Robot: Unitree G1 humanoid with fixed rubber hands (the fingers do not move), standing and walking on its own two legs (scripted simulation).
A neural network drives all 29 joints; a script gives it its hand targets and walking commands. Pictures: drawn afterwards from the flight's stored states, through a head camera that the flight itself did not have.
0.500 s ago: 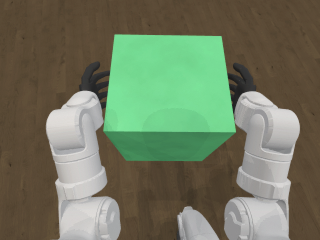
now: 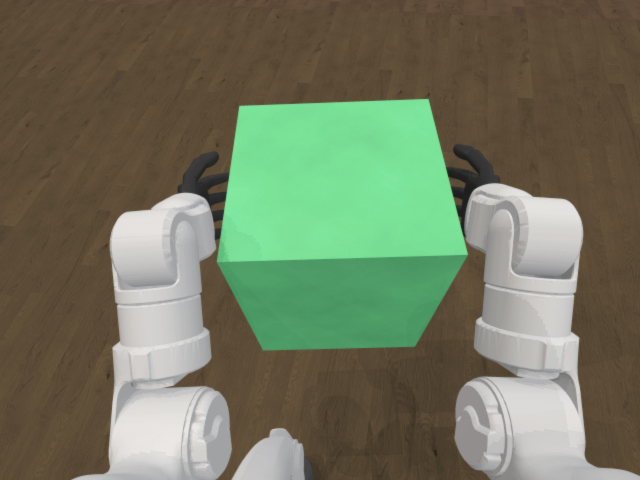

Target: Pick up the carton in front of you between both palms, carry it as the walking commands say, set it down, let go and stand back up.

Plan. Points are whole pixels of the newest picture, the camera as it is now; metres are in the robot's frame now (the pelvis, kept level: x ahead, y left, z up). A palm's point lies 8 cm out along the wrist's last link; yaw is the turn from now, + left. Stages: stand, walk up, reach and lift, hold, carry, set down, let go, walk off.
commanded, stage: carry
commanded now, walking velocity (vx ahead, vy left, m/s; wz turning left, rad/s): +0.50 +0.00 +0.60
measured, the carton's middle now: (336, 239) +0.40 +0.02 +0.10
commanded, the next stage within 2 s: none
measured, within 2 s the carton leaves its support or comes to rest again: neither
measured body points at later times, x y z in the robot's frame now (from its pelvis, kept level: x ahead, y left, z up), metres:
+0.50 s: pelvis +0.35 +0.00 +0.04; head +0.39 +0.01 +0.49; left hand +0.75 +0.13 +0.20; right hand +0.72 -0.18 +0.20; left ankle +0.20 +0.08 -0.68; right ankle +0.51 -0.09 -0.64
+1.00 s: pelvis +0.67 +0.01 +0.10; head +0.69 +0.00 +0.55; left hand +1.09 -0.01 +0.26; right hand +0.95 -0.28 +0.25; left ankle +0.75 +0.09 -0.61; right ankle +0.55 -0.05 -0.54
